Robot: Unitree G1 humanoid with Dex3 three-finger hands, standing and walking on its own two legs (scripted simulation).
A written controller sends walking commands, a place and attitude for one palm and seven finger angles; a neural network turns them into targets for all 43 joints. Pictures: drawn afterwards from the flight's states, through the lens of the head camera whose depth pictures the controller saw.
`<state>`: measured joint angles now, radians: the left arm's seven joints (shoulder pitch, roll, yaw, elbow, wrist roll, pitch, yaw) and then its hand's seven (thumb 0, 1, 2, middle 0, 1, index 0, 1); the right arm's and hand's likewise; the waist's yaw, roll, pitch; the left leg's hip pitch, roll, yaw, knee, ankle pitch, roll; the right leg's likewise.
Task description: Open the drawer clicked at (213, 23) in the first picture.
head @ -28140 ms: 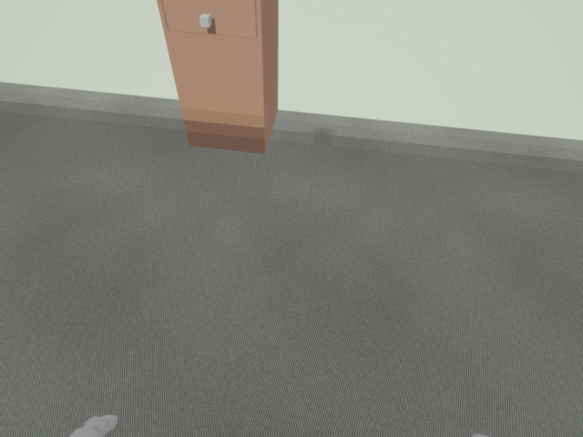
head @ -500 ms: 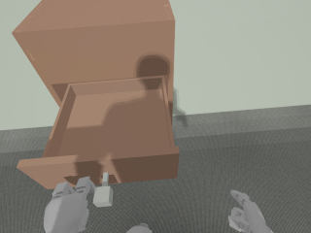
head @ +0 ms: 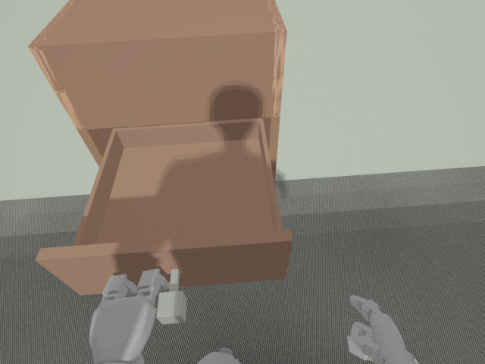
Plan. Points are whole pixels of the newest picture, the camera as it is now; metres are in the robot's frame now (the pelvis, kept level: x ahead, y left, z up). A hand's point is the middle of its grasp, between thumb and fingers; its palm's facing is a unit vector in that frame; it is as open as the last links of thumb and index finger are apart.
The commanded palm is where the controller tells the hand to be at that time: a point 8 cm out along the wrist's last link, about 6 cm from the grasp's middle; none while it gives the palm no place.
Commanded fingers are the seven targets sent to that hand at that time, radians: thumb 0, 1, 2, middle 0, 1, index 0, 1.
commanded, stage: lift the hand off the handle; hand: left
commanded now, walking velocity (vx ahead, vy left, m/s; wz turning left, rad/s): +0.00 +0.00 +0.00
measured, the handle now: (173, 294) +0.23 +0.15 +0.00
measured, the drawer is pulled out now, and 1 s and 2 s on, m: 0.30 0.30 0.30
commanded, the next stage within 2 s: none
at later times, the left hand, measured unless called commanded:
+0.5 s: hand (141, 317) +0.19 +0.19 +0.00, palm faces +0.03 -0.18 -0.98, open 13.6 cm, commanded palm +0.16 +0.18 +0.07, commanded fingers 0.00 -0.50 0.30 -0.30 -1.20 -0.30 -1.20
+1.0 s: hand (137, 309) +0.19 +0.18 +0.04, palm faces +0.03 -0.17 -0.99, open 13.7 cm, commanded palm +0.16 +0.18 +0.11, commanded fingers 0.00 -0.50 0.30 -0.30 -1.20 -0.30 -1.20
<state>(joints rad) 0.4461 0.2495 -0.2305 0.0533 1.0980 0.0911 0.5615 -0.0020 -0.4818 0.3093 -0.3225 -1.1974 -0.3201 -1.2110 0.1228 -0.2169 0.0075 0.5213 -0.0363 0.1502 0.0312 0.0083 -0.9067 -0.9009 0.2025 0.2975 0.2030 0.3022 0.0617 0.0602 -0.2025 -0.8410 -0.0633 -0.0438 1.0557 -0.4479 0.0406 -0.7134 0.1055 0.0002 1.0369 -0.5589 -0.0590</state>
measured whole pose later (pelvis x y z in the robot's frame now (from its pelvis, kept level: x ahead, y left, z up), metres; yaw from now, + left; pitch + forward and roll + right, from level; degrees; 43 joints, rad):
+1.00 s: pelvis +0.01 -0.01 +0.03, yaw +0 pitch +7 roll +0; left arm 0.46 0.30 -0.24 -0.10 1.02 0.16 0.43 0.00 -0.49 0.30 -0.33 -1.20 -0.35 -1.22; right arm 0.11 -0.24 0.00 0.52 -0.01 0.15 0.04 0.01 -0.91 -0.90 0.20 0.30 0.20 0.30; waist 0.07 0.08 -0.15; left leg -0.61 -0.05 -0.04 0.86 -0.38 0.02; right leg -0.50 0.11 0.02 0.85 -0.48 -0.08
